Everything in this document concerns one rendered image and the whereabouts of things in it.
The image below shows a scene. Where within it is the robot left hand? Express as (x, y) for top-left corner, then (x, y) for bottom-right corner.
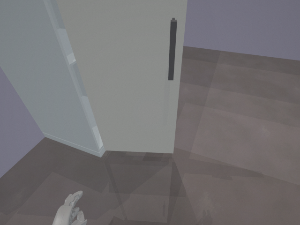
(52, 191), (87, 225)

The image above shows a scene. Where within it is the fridge door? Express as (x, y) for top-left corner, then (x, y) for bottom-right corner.
(56, 0), (188, 153)

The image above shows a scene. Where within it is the handle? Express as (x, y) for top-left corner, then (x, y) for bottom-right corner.
(168, 18), (177, 80)

